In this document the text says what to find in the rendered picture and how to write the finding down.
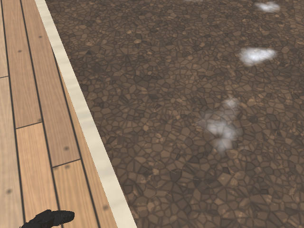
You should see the left robot hand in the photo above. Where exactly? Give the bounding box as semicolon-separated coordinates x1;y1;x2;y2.
19;209;75;228

